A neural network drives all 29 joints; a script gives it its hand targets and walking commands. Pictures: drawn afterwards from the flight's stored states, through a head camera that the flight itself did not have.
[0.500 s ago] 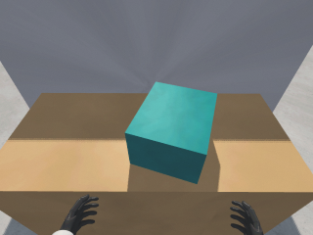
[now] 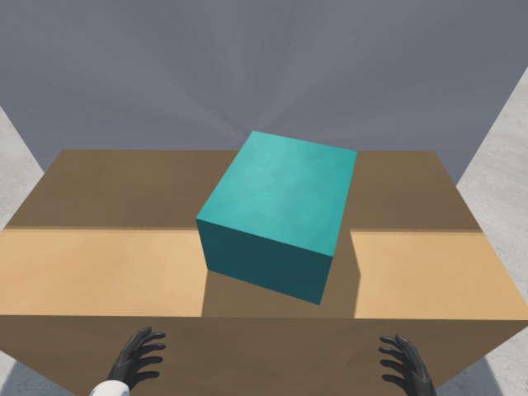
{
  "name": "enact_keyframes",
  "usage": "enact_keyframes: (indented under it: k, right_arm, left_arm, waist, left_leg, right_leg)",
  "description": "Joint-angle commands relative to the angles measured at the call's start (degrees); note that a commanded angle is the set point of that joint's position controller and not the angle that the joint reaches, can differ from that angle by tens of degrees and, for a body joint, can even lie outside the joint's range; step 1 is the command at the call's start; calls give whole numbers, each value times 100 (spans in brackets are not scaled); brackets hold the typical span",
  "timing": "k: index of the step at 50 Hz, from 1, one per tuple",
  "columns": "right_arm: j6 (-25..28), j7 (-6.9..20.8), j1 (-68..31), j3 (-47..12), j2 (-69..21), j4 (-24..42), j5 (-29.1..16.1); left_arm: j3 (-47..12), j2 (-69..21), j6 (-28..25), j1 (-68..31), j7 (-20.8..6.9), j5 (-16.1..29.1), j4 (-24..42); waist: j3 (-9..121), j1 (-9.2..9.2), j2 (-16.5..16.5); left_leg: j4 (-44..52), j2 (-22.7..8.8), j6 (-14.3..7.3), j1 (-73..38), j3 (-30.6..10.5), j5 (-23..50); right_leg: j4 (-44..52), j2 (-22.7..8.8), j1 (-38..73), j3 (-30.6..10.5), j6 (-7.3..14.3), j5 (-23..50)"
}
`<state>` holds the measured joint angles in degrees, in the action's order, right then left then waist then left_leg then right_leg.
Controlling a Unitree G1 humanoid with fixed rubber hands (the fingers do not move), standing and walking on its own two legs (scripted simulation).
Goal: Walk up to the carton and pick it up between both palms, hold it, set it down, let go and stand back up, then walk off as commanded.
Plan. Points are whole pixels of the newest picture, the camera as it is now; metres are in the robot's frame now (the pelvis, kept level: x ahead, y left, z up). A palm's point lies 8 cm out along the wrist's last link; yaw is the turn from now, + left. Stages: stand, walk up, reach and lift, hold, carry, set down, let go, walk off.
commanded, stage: set down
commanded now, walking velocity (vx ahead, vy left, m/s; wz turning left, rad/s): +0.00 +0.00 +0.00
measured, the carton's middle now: (283, 210) +0.50 -0.01 -0.03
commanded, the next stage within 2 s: let go in 0.86 s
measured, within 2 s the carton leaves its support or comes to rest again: neither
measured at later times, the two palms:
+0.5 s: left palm (131, 384) +0.17 +0.23 -0.08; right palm (424, 394) +0.17 -0.21 -0.07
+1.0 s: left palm (140, 383) +0.17 +0.22 -0.08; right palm out of the picture +0.16 -0.23 -0.08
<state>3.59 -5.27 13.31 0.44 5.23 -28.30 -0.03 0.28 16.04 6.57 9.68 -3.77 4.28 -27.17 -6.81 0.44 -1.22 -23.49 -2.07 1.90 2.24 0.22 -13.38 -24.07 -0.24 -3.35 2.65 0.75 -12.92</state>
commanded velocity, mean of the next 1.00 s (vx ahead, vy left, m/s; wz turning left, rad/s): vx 0.00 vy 0.00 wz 0.00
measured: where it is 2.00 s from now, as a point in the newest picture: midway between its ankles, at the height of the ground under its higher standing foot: outside the picture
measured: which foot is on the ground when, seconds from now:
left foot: down 0.00-1.00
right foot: down 0.00-1.00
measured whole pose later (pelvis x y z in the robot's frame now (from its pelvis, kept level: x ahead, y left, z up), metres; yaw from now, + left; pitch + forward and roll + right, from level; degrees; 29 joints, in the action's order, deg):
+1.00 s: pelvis +0.01 +0.00 +0.00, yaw -1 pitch -7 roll +0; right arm 9.4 0.4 10.4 1.6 10.2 -40.2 1.4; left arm 0.0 11.4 8.7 11.3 0.2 0.2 -28.0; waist -6.0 0.6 -1.0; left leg -23.2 -2.6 2.2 2.0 1.0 -14.5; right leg -23.8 0.3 -3.5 1.9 0.9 -13.7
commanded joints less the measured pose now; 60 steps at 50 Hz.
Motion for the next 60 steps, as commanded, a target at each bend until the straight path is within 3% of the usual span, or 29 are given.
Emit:
enact_keyframes:
  k: [1,3,7,10,11,12,14,15,16,19,20,24,30,32,34,38,42,45,52,57,60]
  right_arm:
    - [338,-14,-404,159,417,681,-18]
    - [404,-19,-273,69,320,689,-19]
    - [456,113,-240,154,557,344,-28]
    - [502,199,-396,228,680,102,-5]
    - [554,147,-235,193,519,400,-10]
    - [570,209,-276,222,588,187,11]
    - [602,333,-369,308,782,-129,6]
    - [635,276,-294,179,675,174,9]
    - [656,302,-256,188,652,96,23]
    - [694,331,-335,275,792,-18,49]
    - [682,371,-483,330,858,-232,95]
    - [702,455,-480,336,929,-378,81]
    - [792,442,-449,274,958,-292,115]
    - [785,503,-575,304,1098,-551,110]
    - [811,522,-535,312,1116,-544,68]
    - [792,521,-622,298,1079,-456,116]
    - [739,568,-676,282,1156,-696,135]
    - [739,540,-660,262,1088,-466,136]
    - [745,585,-755,342,1138,-658,145]
    - [790,513,-664,376,1052,-574,174]
    - [748,584,-736,360,1134,-873,177]
  left_arm:
    - [238,769,-109,-466,47,-37,812]
    - [274,821,-136,-369,42,-1,807]
    - [294,595,-77,-216,114,-223,776]
    - [277,491,-31,-275,184,-361,785]
    - [308,624,-66,-230,171,-252,1022]
    - [253,488,-37,-205,193,-287,929]
    - [228,291,24,-164,279,-426,768]
    - [301,461,-19,-86,231,-336,810]
    - [247,394,-14,-49,243,-310,823]
    - [262,346,-32,-50,259,-336,835]
    - [130,199,0,-169,295,-378,808]
    - [184,238,13,-143,365,-426,840]
    - [226,207,-56,-53,330,-380,661]
    - [182,136,-2,-161,367,-430,648]
    - [179,107,-11,-125,380,-452,746]
    - [205,111,40,-180,375,-402,661]
    - [154,37,96,-220,395,-476,488]
    - [210,172,56,-272,403,-399,699]
    - [132,72,100,-317,459,-507,590]
    - [74,156,58,-378,451,-380,713]
    - [118,81,114,-368,485,-535,492]
  waist:
    - [547,-40,178]
    - [601,-57,28]
    - [469,24,277]
    - [466,-17,522]
    - [536,-29,366]
    - [472,-35,340]
    - [508,-14,532]
    - [497,39,280]
    - [486,-33,298]
    - [469,-26,271]
    - [411,-80,402]
    - [525,-39,475]
    - [610,-25,6]
    - [519,-61,233]
    - [593,14,375]
    - [446,11,100]
    - [451,-16,169]
    - [500,15,-18]
    - [547,3,222]
    - [648,-49,13]
    - [624,-16,129]
  left_leg:
    - [389,290,21,298,321,693]
    - [336,300,-5,230,310,827]
    - [393,269,61,81,284,931]
    - [436,253,115,162,333,968]
    - [360,276,104,90,344,1076]
    - [372,260,122,-24,276,1125]
    - [353,224,183,-157,251,1281]
    - [336,272,134,-72,341,1316]
    - [335,258,145,-121,303,1393]
    - [322,241,167,-172,316,1426]
    - [356,233,196,-174,280,1376]
    - [345,229,239,-215,300,1455]
    - [260,236,136,-291,298,1667]
    - [279,226,175,-321,242,1574]
    - [274,230,205,-336,255,1634]
    - [295,233,132,-249,289,1434]
    - [326,227,102,-236,247,1185]
    - [312,254,38,-121,274,1084]
    - [264,213,60,-131,207,1024]
    - [185,195,-9,-64,238,932]
    - [189,201,23,-61,178,979]
  right_leg:
    - [606,-81,30,-126,-117,605]
    - [574,-149,-7,-147,-173,886]
    - [617,-58,-158,-95,-82,797]
    - [600,26,-80,-53,-35,689]
    - [600,-35,-30,-51,-88,909]
    - [644,2,-180,-58,-66,850]
    - [606,87,-331,24,5,837]
    - [624,33,-235,2,-67,931]
    - [635,18,-232,-30,-34,1049]
    - [624,70,-301,-1,-36,964]
    - [592,101,-337,29,-11,876]
    - [562,116,-279,20,22,869]
    - [572,93,-255,-5,-80,1338]
    - [578,95,-371,-22,-28,1204]
    - [572,99,-323,-21,13,1157]
    - [613,91,-410,-39,-21,1055]
    - [639,99,-491,-49,-17,856]
    - [641,35,-411,-111,-68,935]
    - [597,26,-491,-97,-22,866]
    - [600,-84,-467,-196,-118,1030]
    - [547,-44,-486,-168,-87,1041]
